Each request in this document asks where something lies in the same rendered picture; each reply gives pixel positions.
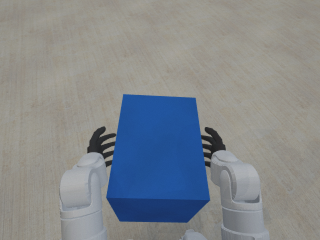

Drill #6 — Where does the robot right forearm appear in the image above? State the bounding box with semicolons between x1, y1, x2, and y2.
210;150;270;240

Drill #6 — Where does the robot left forearm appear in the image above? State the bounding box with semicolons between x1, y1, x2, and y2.
59;152;108;240

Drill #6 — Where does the carton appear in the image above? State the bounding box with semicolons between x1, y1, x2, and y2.
106;94;210;223

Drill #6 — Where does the right robot hand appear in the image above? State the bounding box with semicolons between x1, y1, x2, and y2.
201;127;226;167

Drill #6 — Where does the left robot hand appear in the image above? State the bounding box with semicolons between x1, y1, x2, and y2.
87;126;116;167

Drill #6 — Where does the robot right shin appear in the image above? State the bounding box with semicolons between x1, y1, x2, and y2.
185;229;194;234

